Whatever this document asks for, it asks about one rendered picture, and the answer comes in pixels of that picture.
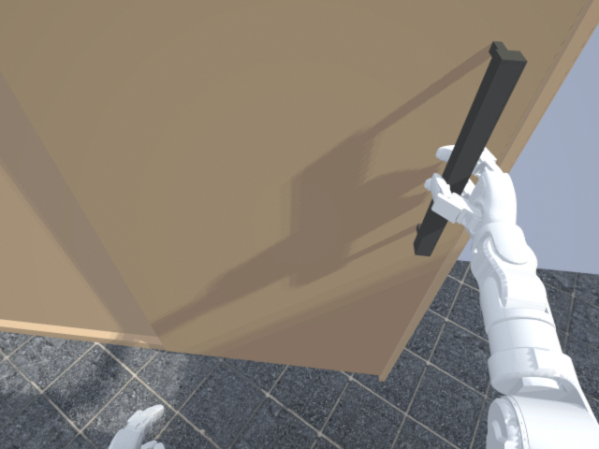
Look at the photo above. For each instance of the right robot forearm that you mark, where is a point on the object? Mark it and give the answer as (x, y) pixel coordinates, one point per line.
(526, 355)

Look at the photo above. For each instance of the robot left hand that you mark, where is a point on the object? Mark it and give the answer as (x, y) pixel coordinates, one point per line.
(138, 425)

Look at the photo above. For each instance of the robot right hand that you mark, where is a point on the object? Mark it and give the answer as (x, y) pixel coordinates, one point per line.
(491, 200)

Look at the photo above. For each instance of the robot right upper arm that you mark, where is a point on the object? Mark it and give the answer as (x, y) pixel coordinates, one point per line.
(531, 423)

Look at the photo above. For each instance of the handle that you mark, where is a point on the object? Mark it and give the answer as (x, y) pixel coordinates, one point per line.
(501, 77)

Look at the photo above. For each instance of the wardrobe door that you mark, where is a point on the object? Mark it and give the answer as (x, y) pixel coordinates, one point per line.
(255, 168)
(54, 269)

